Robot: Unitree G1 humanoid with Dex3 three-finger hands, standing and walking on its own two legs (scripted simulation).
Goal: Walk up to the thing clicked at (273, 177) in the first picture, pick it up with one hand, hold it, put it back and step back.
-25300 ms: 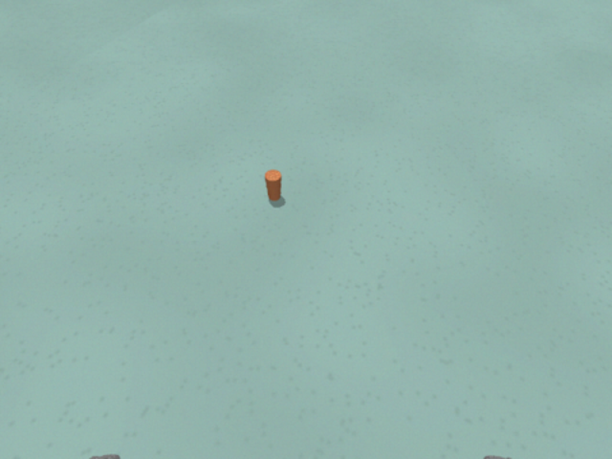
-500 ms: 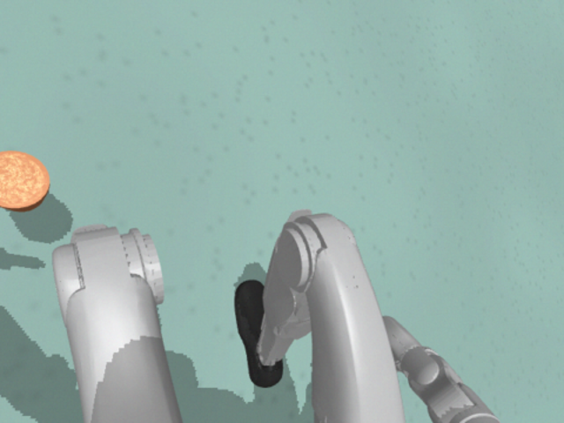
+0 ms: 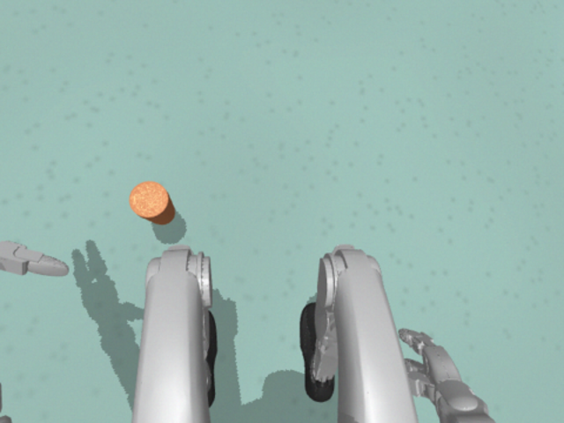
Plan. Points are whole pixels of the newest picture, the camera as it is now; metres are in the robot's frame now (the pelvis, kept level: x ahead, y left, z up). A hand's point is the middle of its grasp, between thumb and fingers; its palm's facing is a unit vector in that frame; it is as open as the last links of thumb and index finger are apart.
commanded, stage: home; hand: left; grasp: from the side
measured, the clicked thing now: (156, 206) +0.44 +0.24 -0.33
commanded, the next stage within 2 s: none
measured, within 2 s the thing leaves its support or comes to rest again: neither
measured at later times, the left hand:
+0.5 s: hand out of the picture +0.28 +0.25 +0.13, palm faces +0.22 -0.90 -0.39, open 17.4 cm
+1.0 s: hand out of the picture +0.24 +0.20 +0.26, palm faces +0.22 -0.93 -0.30, open 17.5 cm
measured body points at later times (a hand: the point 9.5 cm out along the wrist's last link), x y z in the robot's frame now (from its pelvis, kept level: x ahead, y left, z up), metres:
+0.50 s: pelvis +0.06 -0.01 +0.23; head +0.17 +0.02 +0.67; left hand +0.27 +0.30 +0.15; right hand +0.26 -0.25 +0.14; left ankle +0.09 +0.12 -0.37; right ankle +0.11 -0.13 -0.37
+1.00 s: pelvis +0.10 +0.00 +0.32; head +0.11 +0.01 +0.77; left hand +0.22 +0.25 +0.28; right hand +0.29 -0.21 +0.25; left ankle +0.09 +0.12 -0.37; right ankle +0.11 -0.13 -0.37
